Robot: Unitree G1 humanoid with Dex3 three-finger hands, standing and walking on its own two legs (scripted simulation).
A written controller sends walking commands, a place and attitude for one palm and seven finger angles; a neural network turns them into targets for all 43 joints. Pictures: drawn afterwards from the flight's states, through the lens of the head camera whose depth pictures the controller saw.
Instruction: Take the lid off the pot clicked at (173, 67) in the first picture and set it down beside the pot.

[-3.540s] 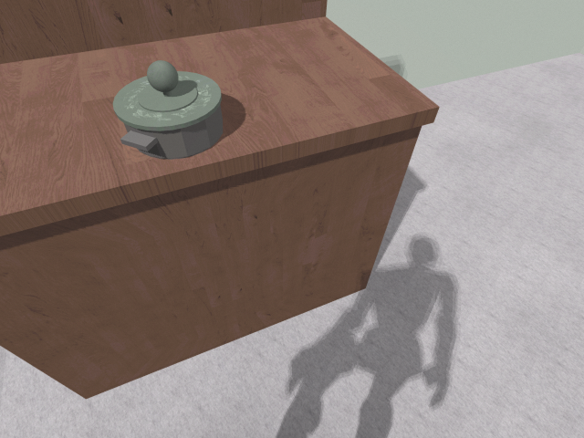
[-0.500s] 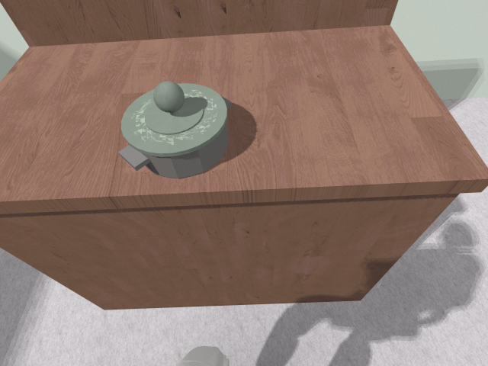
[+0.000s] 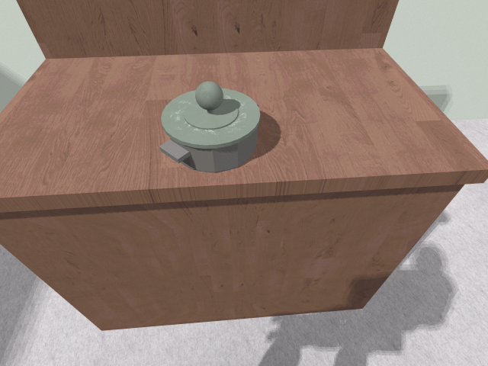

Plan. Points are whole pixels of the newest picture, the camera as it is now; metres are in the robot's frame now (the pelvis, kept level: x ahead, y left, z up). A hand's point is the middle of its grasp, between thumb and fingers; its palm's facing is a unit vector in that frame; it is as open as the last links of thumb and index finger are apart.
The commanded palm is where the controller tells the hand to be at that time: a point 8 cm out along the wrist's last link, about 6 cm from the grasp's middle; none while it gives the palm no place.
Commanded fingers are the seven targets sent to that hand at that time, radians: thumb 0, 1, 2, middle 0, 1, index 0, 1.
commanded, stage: come to a stop and stand still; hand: left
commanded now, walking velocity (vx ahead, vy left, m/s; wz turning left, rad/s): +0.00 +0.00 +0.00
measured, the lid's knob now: (209, 95) +0.52 +0.10 +0.19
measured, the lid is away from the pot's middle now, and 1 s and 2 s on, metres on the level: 0.00 0.00 0.00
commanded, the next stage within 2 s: look again from close up in 0.26 s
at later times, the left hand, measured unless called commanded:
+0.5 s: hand out of the picture +0.00 +0.18 -0.16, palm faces -0.02 -0.97 -0.23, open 7.4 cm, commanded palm none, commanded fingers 0.00 0.90 0.90 -0.20 -0.30 -0.20 -0.30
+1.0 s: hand out of the picture +0.05 +0.15 -0.16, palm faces -0.01 -0.97 -0.23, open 7.4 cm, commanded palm none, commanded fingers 0.00 0.90 0.90 -0.20 -0.30 -0.20 -0.30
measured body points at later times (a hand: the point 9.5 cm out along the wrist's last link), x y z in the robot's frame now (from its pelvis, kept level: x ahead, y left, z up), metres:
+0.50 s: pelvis -0.01 +0.00 +0.01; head +0.01 -0.01 +0.46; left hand +0.00 +0.23 -0.14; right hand +0.00 -0.24 -0.15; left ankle +0.01 +0.08 -0.72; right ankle +0.01 -0.19 -0.72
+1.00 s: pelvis +0.00 -0.03 +0.01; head +0.05 -0.04 +0.46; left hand +0.06 +0.20 -0.14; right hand +0.05 -0.27 -0.15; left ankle +0.01 +0.08 -0.72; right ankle +0.01 -0.19 -0.72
